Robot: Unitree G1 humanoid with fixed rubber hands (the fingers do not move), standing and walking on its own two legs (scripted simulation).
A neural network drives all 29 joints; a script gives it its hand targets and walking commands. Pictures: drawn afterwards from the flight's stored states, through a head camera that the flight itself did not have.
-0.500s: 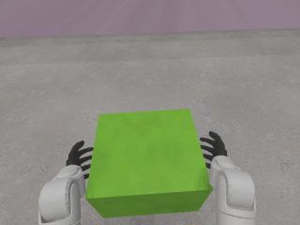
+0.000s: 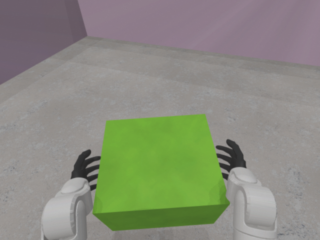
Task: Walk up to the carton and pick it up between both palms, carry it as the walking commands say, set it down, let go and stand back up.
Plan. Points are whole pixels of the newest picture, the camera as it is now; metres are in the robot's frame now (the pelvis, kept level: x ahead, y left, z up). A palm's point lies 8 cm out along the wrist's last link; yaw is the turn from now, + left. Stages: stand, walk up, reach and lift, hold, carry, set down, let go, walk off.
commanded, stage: carry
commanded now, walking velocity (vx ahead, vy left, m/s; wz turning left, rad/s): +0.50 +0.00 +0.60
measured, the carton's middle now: (159, 171) +0.30 +0.01 +0.03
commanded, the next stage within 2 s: none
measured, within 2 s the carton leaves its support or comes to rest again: neither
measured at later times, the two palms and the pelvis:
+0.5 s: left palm (91, 105) +0.54 +0.25 +0.06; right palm (184, 92) +0.61 -0.08 +0.06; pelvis +0.34 +0.05 -0.01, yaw +12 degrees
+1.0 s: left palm (56, 85) +0.66 +0.42 +0.07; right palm (133, 59) +0.84 +0.14 +0.08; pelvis +0.54 +0.15 -0.03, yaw +31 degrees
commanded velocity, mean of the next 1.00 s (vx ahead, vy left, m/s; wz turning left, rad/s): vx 0.22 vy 0.11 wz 0.60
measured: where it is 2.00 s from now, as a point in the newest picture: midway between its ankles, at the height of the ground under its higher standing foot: (112, 223)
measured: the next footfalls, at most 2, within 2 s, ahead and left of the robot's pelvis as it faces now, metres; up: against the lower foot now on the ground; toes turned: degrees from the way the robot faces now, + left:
left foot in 0.20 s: +0.30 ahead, +0.11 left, +0.00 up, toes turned +14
right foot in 0.58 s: +0.58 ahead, -0.04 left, +0.00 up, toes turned +6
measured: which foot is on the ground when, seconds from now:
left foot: up 0.00-0.18, down 0.20-0.60, up 0.62-0.98, down 1.00-1.00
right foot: down 0.00-0.24, up 0.26-0.56, down 0.58-1.00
